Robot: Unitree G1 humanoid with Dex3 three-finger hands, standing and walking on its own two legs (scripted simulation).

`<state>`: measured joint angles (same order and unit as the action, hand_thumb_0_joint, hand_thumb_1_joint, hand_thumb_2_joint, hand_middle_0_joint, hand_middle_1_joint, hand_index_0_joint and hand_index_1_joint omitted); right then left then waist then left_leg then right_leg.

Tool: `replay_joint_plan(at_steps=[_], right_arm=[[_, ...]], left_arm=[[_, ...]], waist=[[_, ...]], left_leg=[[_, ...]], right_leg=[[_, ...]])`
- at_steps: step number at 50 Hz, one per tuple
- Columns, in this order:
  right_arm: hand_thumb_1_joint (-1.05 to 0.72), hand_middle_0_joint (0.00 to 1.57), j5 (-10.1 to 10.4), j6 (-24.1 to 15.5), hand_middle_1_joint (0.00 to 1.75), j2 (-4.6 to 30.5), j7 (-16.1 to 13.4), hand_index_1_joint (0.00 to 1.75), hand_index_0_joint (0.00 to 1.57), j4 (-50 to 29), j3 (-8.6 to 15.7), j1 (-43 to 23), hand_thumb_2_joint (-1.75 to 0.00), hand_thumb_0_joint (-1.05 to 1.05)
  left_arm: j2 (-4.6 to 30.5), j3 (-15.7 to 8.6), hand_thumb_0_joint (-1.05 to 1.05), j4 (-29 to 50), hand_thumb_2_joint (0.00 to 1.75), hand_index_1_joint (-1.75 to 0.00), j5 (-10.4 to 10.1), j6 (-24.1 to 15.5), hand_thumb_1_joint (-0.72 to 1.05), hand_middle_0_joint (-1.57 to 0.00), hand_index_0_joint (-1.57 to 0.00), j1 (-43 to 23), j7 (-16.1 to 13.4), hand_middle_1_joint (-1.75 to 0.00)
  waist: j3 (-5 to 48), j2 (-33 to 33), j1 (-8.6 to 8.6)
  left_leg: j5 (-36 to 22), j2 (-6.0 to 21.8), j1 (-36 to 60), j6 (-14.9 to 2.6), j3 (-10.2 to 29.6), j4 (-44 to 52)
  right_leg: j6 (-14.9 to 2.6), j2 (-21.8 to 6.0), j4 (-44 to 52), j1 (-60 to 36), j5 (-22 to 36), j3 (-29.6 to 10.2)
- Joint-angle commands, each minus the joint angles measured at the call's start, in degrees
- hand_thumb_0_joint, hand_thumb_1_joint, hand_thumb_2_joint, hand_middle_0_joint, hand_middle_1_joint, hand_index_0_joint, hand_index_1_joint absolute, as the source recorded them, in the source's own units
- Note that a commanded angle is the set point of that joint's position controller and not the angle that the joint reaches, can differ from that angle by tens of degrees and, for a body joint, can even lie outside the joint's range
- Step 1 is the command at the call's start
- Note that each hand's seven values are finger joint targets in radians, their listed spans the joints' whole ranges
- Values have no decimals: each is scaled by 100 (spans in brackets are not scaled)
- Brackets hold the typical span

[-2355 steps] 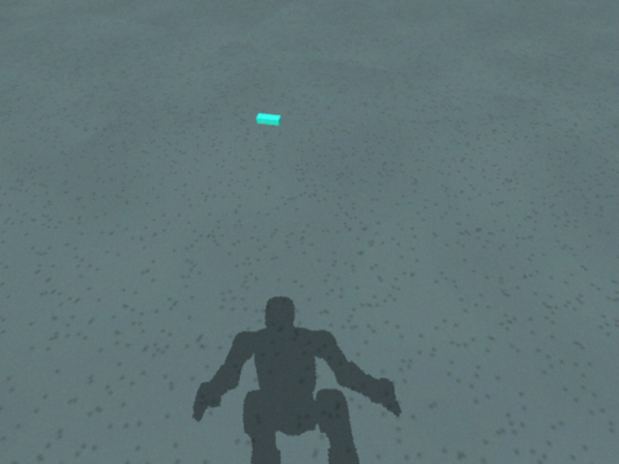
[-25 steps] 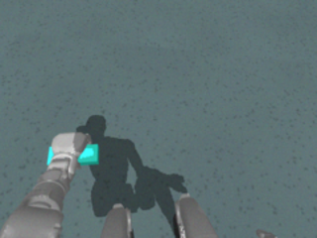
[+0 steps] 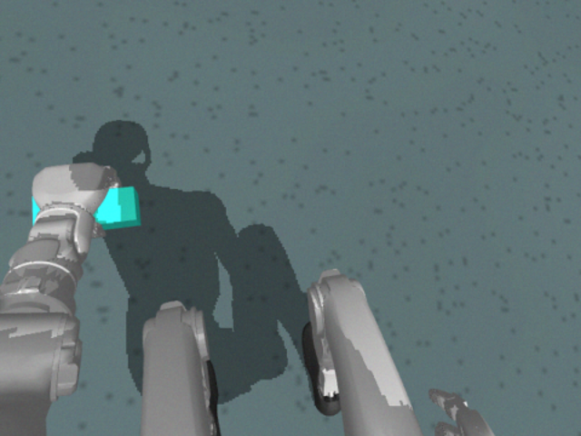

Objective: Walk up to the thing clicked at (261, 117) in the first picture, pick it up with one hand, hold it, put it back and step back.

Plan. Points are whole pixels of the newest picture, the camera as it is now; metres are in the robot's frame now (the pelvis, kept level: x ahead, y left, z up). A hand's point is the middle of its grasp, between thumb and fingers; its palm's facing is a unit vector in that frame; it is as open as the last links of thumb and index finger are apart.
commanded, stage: crouch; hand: left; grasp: from above
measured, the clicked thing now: (89, 211) +0.47 +0.24 -0.19
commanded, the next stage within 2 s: lower in 1.06 s
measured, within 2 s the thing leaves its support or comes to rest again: neither
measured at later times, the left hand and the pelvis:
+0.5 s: hand (107, 207) +0.49 +0.23 -0.25, palm faces -0.48 -0.03 -0.87, open 8.3 cm; pelvis -0.01 +0.00 -0.09, yaw -2 degrees
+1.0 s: hand (115, 207) +0.51 +0.23 -0.30, palm faces -0.47 -0.03 -0.88, open 8.3 cm; pelvis -0.02 +0.00 -0.13, yaw -4 degrees
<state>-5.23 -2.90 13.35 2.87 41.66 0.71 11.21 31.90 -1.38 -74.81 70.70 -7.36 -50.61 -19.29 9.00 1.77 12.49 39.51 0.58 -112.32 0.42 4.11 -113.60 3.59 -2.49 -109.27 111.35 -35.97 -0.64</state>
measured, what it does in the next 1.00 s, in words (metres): lowers itself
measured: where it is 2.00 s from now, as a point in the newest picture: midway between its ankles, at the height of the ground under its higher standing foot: (266, 402)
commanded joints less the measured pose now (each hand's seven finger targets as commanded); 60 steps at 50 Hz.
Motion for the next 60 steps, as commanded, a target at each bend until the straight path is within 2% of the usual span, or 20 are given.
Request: replay_joint_plan(at_steps=[1, 4, 6, 8, 12, 13, 20, 23, 33, 37, 40, 41, 43, 44, 46, 47, 49, 52, 56, 60], right_arm=[[-90, 20, -77, -69, 30, 1360, 12, 30, 20, -80, 466, 1356, -90, 0], [-90, 20, -88, -53, 30, 1384, 50, 30, 20, -79, 466, 1302, -90, 0], [-90, 20, -110, -33, 30, 1407, 80, 30, 20, -76, 426, 1349, -90, 0], [-90, 20, -123, -24, 30, 1409, 112, 30, 20, -99, 426, 1284, -90, 0], [-90, 20, -117, 30, 30, 1462, 161, 30, 20, -126, 393, 1352, -90, 0], [-91, 20, -124, 40, 30, 1436, 178, 30, 20, -115, 348, 1355, -90, 0], [-90, 20, -167, 107, 30, 1526, 252, 30, 20, -127, 245, 1387, -90, 0], [-90, 20, -192, 121, 30, 1581, 291, 30, 20, -134, 146, 1425, -90, 0], [-90, 20, -256, 145, 30, 1755, 356, 30, 20, -215, -75, 1455, -90, 0], [-90, 20, -301, 120, 30, 1727, 375, 30, 20, -208, -178, 1441, -90, 0], [-90, 20, -315, 100, 30, 1787, 376, 30, 20, -225, -221, 1403, -90, 0], [-90, 20, -302, 106, 30, 1796, 377, 30, 20, -217, -234, 1399, -90, 0], [-90, 20, -329, 98, 30, 1805, 394, 30, 20, -217, -276, 1423, -90, 0], [-90, 20, -327, 92, 30, 1784, 400, 30, 20, -213, -305, 1429, -90, 0], [-90, 20, -286, 107, 30, 1849, 390, 30, 20, -225, -299, 1386, -90, 0], [-90, 20, -303, 94, 30, 1836, 405, 30, 20, -267, -304, 1386, -90, 0], [-90, 20, -297, 111, 30, 1847, 412, 30, 20, -255, -315, 1374, -90, 0], [-90, 20, -284, 132, 30, 1839, 422, 30, 20, -265, -356, 1366, -90, 0], [-90, 20, -286, 164, 30, 1881, 425, 30, 20, -282, -350, 1427, -90, 0], [-90, 20, -300, 177, 30, 1894, 422, 30, 20, -267, -379, 1389, -90, 0]], left_arm=[[1699, -353, 0, 1107, 48, -35, 37, 15, 78, -114, -116, -2562, -403, -37], [1758, -324, 0, 1142, 52, -38, 31, 29, 78, -115, -116, -3094, -374, -39], [1815, -370, 0, 742, 50, -37, 70, 83, 77, -114, -115, -2837, -379, -38], [1894, -375, 0, 868, 47, -34, 21, 62, 78, -115, -116, -3053, -338, -35], [2069, -382, 0, 782, 49, -34, 36, 31, 81, -117, -118, -3171, -203, -35], [2109, -400, 0, 531, 48, -35, 55, 31, 80, -116, -118, -2976, -186, -36], [2300, -407, 0, 251, 47, -37, 93, -128, 82, -115, -118, -3247, -108, -40], [2416, -400, 0, 151, 48, -39, 135, -194, 83, -115, -118, -3299, -86, -42], [2823, -488, 0, -16, 44, -36, 281, -323, 80, -112, -115, -3644, -220, -39], [2835, -449, 0, -229, 43, -36, 311, -339, 79, -111, -114, -3606, -278, -39], [3109, -540, 0, 49, 41, -35, 312, -352, 79, -111, -114, -3909, -307, -39], [3069, -497, 0, -214, 40, -34, 347, -326, 78, -110, -113, -3671, -317, -38], [2965, -465, 0, -255, 41, -35, 339, -327, 80, -111, -114, -3735, -321, -38], [2904, -391, 0, -248, 42, -35, 342, -324, 81, -113, -115, -3720, -294, -38], [3184, -479, 0, -40, 43, -35, 350, -335, 79, -112, -114, -3870, -306, -37], [3121, -477, 0, -250, 42, -36, 333, -305, 80, -111, -114, -3632, -300, -39], [3107, -438, 0, -60, 42, -36, 342, -307, 79, -111, -114, -3829, -299, -38], [3070, -417, 0, -227, 40, -35, 320, -287, 79, -111, -114, -3605, -277, -37], [2940, -346, 0, -89, 44, -37, 340, -277, 80, -112, -114, -3666, -238, -40], [3082, -405, 0, -31, 44, -36, 277, -305, 77, -112, -114, -3724, -223, -37]], waist=[[4527, 1482, 74], [4453, 1792, 174], [4034, 1542, 230], [4277, 1635, 221], [4274, 1536, 320], [3989, 1564, 307], [3693, 1467, 468], [3684, 1586, 517], [3504, 2109, 677], [3335, 1918, 760], [3581, 2191, 748], [3422, 2171, 733], [3279, 2100, 859], [3278, 2060, 862], [3484, 2295, 763], [3364, 2188, 795], [3390, 2198, 817], [3190, 2193, 773], [3415, 2305, 881], [3281, 2189, 840]], left_leg=[[-1914, -121, 3155, -51, -213, 997], [-1839, -110, 3031, -34, -222, 811], [-1544, -128, 2578, -56, -247, 721], [-1527, -126, 2498, -69, -285, 559], [-1708, -122, 2219, -107, -320, 219], [-1675, -134, 2102, -84, -321, 220], [-1366, -141, 1579, -123, -315, -93], [-1470, -136, 1558, -109, -287, -232], [-1340, -120, 1540, -47, -136, -453], [-1079, -138, 1179, -106, -192, -619], [-1213, -135, 1262, -101, -187, -702], [-1191, -130, 1218, -82, -164, -680], [-1134, -129, 1067, -97, -149, -746], [-1167, -121, 1067, -108, -151, -796], [-1253, -124, 1115, -94, -148, -808], [-1231, -129, 1090, -101, -141, -818], [-1223, -123, 1008, -99, -132, -857], [-1185, -135, 938, -93, -143, -836], [-1527, -111, 1279, -54, -41, -920], [-1494, -129, 961, -100, -113, -1031]], right_leg=[[-563, 188, 728, -1819, 1485, 527], [-580, 188, 484, -1466, 1427, 555], [-556, 163, 442, -1400, 1280, 568], [-571, 199, 293, -1441, 1295, 569], [-529, 214, 110, -1470, 1523, 555], [-538, 196, 57, -1355, 1457, 552], [-521, 235, -178, -1065, 1227, 643], [-520, 231, -349, -998, 1311, 682], [-549, 241, -759, -365, 1183, 879], [-529, 293, -784, -446, 1033, 910], [-534, 303, -894, -465, 1182, 921], [-547, 308, -937, -366, 1137, 942], [-526, 299, -946, -324, 1139, 969], [-526, 329, -942, -362, 1168, 978], [-545, 327, -1037, -342, 1235, 970], [-537, 330, -1028, -363, 1226, 985], [-547, 346, -1069, -313, 1231, 1006], [-539, 335, -1060, -257, 1189, 999], [-532, 317, -1174, -169, 1467, 1049], [-521, 332, -1141, -292, 1481, 1021]])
